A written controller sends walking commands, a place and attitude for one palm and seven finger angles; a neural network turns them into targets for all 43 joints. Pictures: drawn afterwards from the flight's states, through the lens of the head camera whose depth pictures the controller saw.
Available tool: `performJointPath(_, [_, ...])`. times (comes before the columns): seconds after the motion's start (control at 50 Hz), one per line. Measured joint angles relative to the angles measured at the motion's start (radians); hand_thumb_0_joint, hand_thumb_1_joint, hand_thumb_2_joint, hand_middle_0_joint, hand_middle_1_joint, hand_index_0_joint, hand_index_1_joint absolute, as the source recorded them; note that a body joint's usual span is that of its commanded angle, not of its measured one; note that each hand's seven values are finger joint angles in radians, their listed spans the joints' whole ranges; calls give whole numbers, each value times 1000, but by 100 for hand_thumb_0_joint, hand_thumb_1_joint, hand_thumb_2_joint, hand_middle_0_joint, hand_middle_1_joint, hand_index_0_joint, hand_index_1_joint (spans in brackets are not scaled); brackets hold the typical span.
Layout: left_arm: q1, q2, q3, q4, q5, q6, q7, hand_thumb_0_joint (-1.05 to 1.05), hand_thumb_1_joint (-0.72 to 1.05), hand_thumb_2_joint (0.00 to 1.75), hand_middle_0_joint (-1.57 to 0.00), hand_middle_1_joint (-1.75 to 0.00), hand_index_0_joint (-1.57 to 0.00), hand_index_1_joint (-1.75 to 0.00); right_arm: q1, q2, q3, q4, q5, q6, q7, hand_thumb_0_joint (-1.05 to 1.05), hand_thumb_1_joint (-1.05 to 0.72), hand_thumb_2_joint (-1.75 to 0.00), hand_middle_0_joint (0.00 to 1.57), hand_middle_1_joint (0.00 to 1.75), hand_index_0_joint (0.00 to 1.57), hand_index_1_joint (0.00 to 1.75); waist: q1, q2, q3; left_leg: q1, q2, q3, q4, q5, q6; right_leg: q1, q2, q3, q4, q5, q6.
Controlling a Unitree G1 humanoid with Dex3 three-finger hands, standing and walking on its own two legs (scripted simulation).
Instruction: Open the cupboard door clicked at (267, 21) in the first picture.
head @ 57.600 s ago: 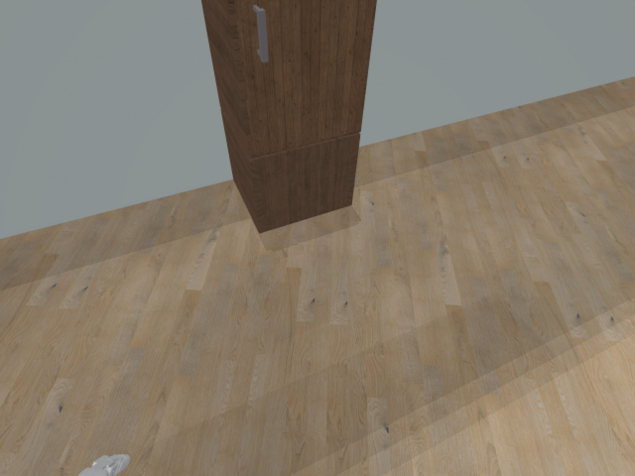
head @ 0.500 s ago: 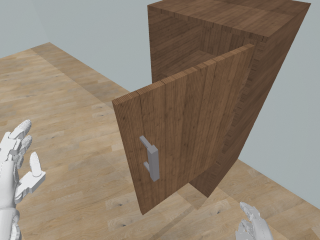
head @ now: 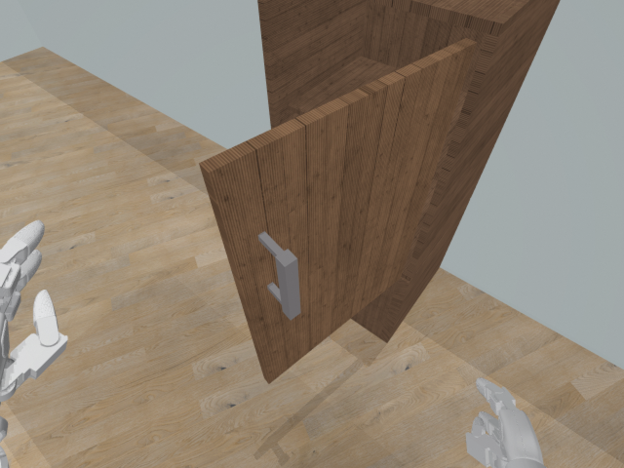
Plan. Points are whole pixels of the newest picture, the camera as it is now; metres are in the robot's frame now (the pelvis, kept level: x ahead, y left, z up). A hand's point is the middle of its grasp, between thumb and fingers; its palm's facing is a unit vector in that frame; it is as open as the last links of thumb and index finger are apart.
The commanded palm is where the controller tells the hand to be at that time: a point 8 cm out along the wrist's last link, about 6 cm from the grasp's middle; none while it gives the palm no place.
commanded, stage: step back with the hand held close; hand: left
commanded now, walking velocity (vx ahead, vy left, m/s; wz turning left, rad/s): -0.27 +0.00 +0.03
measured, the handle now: (279, 277) +0.33 +0.07 +0.06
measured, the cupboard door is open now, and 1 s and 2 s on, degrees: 78 78 78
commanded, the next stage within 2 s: stop stepping back and stand still in 0.64 s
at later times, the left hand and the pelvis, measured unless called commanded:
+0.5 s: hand out of the picture +0.10 +0.28 +0.15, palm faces +0.47 -0.77 -0.43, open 7.4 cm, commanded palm +0.03 +0.32 +0.17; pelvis -0.09 +0.01 -0.02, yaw +3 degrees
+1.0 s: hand out of the picture +0.02 +0.23 +0.17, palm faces +0.33 -0.77 -0.54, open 7.4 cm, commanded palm -0.03 +0.27 +0.17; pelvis -0.18 -0.02 -0.01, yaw -2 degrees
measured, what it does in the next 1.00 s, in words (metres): walks backwards: right foot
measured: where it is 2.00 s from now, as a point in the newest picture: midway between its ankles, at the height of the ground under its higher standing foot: outside the picture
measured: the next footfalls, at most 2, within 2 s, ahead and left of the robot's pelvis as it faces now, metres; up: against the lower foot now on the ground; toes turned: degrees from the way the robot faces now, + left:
right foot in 0.88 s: -0.27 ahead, -0.12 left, +0.00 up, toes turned -2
left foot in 1.04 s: -0.10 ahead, +0.08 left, +0.00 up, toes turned +0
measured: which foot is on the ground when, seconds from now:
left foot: down 0.00-0.88, up 0.90-1.00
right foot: down 0.00-0.52, up 0.54-0.86, down 0.88-1.00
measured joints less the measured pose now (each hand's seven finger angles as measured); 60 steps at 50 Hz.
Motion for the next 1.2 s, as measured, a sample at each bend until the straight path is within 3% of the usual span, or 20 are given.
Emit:
performJointPath(0.16, [24, 52, 57, -71, 6, -32, 22, 1, 89, 90, -21, -30, -22, -30, 25, 15, -2, -21, 0, -5, -4, 1, -90, -90, 20, 30, 20, 30, -7, -37, 6, -62, -13, 10, 42, 22, 18, -74, -16, 8, 67, 11, 13])
performJointPath(0.34, [-17, 4, 71, -32, 44, -65, 35, 1, 89, 90, -21, -30, -22, -30, 54, 23, 9, -22, -4, -52, 1, 1, -90, -90, 20, 30, 20, 30, -4, -14, 14, -149, -20, -2, 149, 3, 32, -152, -14, 11, 176, 1, 17])
performJointPath(0.44, [-27, -26, 51, -61, 43, -76, 49, 1, 89, 90, -21, -30, -22, -30, 59, 24, 11, 21, -13, -63, 11, 1, -90, -90, 21, 30, 21, 30, 5, -26, 13, -220, -29, -22, 280, -170, -5, -188, -19, 6, 179, 27, 5])
performJointPath(0.5, [-29, -12, 46, -106, 38, -82, 55, 1, 89, 90, -21, -30, -22, -30, 64, 25, 15, 40, -16, -59, 11, 1, -90, -90, 21, 30, 21, 30, -3, -53, 7, -177, -26, -34, 254, -164, -10, -217, -27, 6, 198, 35, 16])
performJointPath(0.54, [-55, 7, 54, -118, 38, -88, 58, 1, 89, 90, -21, -30, -22, -30, 63, 23, 13, 35, -20, -64, 0, 1, -90, -90, 21, 30, 21, 30, -11, -54, 24, -184, -23, -36, 217, -4, 8, -252, -20, 9, 281, -68, 22])
performJointPath(0.6, [-76, 34, 90, -96, 44, -105, 65, 1, 88, 90, -21, -30, -22, -30, 53, 45, 1, 51, -27, -92, 1, 1, -90, -90, 20, 30, 21, 30, -19, -38, 39, -187, -8, -46, 186, 31, 28, -302, 31, 48, 575, -207, 20])
performJointPath(0.66, [-48, 50, 126, -84, 29, -101, 73, 1, 89, 90, -21, -30, -22, -30, 56, 74, 4, 62, -23, -109, 17, 1, -90, -90, 20, 30, 21, 30, -19, -28, 11, -189, 18, -51, 108, 75, 22, -266, 53, 45, 681, -241, 27])
performJointPath(0.76, [-14, 21, 100, -109, 4, -68, 77, 1, 89, 90, -20, -30, -21, -30, 44, 96, 21, 73, -26, -133, 34, 1, -90, -90, 21, 30, 21, 30, -4, -35, -37, -204, 52, -31, -35, 181, 4, -101, 35, 18, 496, -300, 26])
performJointPath(0.84, [-13, 29, 64, -125, -7, -54, 61, 1, 89, 90, -20, -30, -21, -30, 18, 96, 35, 51, -27, -141, 38, 1, -90, -90, 21, 30, 21, 30, -11, -53, -46, -239, 46, -22, -111, 260, -15, 71, 24, -19, 149, -269, -3])
performJointPath(0.88, [9, 61, 82, -144, -10, -65, 50, 1, 89, 90, -20, -30, -21, -30, -5, 92, 42, 29, -25, -135, 40, 1, -90, -90, 21, 30, 21, 30, -8, -89, -39, -294, 27, 6, -54, 228, -30, 124, -2, -8, 3, -229, -31])
performJointPath(0.94, [44, 66, 63, -139, -10, -81, 30, 1, 89, 90, -21, -30, -22, -30, -13, 56, 38, 65, -25, -104, 36, 1, -90, -90, 21, 30, 21, 30, -1, -49, -31, -340, 18, -42, 207, 4, -41, 115, 21, -2, 37, -234, -32])
performJointPath(0.98, [79, 86, 79, -142, -6, -87, 27, 1, 88, 90, -21, -30, -22, -30, 26, 48, 35, 74, -13, -91, 31, 1, -90, -90, 21, 30, 21, 30, 6, -70, -59, -309, -8, -23, 295, -53, -36, 122, 4, 13, 44, -233, -27])
performJointPath(1.04, [95, 85, 113, -121, -6, -93, 36, 1, 88, 90, -21, -30, -22, -30, 78, 24, 31, 75, -6, -89, 17, 1, -90, -90, 21, 30, 21, 30, -1, -83, -98, -178, -30, 14, 181, 28, -12, 118, -13, 15, 100, -252, -19])
performJointPath(1.08, [49, 60, 107, -70, -9, -84, 42, 1, 88, 90, -21, -30, -22, -30, 82, 3, 15, 83, -4, -91, 9, 1, -90, -90, 21, 30, 21, 30, -19, -65, -101, -122, -39, 8, 114, -19, 11, 66, -21, -3, 241, -250, 8])
performJointPath(1.12, [-17, 39, 90, 2, -6, -70, 47, 1, 88, 90, -21, -30, -22, -30, 75, -4, -2, 87, -2, -96, 13, 1, -90, -90, 20, 30, 20, 30, -24, -56, -86, -100, -45, 12, 107, -26, 21, -5, -20, 19, 386, -274, 30])
performJointPath(1.16, [-57, 24, 72, 55, -3, -50, 48, 1, 89, 90, -21, -30, -22, -30, 68, -2, -4, 88, -7, -107, 15, 1, -90, -90, 20, 30, 20, 30, -38, -48, -71, -76, -46, 8, 82, -1, 17, -55, -16, 22, 411, -311, 32])
performJointPath(1.2, [-62, 22, 60, 74, 3, -34, 48, 1, 89, 90, -21, -30, -21, -30, 66, 10, 4, 80, -7, -113, 15, 1, -90, -90, 20, 30, 20, 30, -50, -53, -56, -58, -47, 6, 60, 22, 10, -77, -22, 10, 343, -285, 29])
